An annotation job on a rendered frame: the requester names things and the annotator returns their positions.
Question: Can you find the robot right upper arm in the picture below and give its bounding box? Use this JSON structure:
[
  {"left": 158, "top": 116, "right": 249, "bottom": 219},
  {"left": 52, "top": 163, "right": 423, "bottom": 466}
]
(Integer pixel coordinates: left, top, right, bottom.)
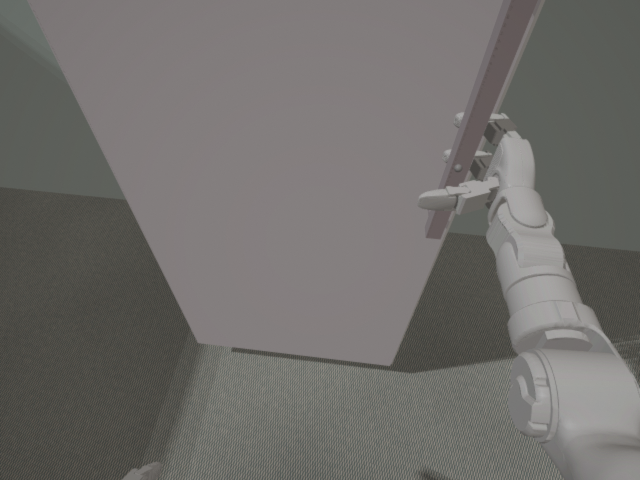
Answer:
[{"left": 508, "top": 348, "right": 640, "bottom": 480}]

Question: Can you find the fridge door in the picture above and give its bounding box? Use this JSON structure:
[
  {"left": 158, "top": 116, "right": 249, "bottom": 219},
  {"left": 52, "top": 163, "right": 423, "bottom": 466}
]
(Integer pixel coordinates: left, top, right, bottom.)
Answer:
[{"left": 27, "top": 0, "right": 541, "bottom": 366}]

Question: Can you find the robot right hand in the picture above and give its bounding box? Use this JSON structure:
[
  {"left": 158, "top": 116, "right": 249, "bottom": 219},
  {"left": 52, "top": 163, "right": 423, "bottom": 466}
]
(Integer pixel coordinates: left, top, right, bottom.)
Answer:
[{"left": 417, "top": 112, "right": 536, "bottom": 215}]

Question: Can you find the handle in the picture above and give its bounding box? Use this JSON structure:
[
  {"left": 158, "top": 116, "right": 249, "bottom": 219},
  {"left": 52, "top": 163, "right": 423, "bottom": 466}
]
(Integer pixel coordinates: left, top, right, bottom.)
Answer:
[{"left": 425, "top": 0, "right": 538, "bottom": 239}]

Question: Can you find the right robot forearm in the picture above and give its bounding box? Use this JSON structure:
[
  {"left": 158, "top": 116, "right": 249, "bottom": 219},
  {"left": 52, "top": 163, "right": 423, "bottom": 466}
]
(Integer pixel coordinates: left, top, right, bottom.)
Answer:
[{"left": 486, "top": 187, "right": 640, "bottom": 397}]

